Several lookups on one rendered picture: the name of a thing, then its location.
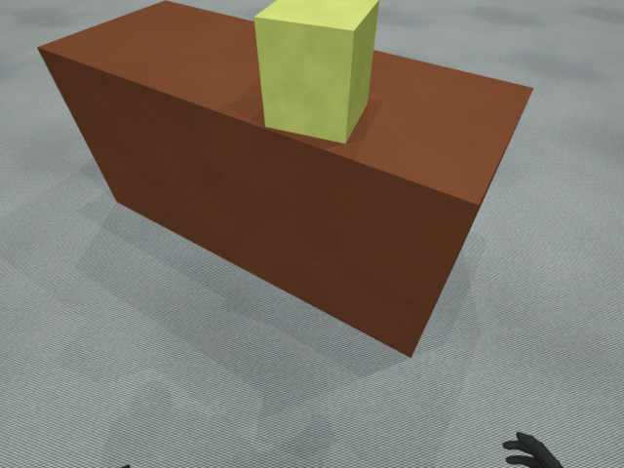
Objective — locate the pedestal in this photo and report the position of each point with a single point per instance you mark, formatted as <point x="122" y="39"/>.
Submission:
<point x="168" y="99"/>

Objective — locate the robot right hand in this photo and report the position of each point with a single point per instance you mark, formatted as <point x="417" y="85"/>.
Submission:
<point x="542" y="458"/>

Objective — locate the carton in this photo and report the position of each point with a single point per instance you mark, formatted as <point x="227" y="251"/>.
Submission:
<point x="315" y="60"/>

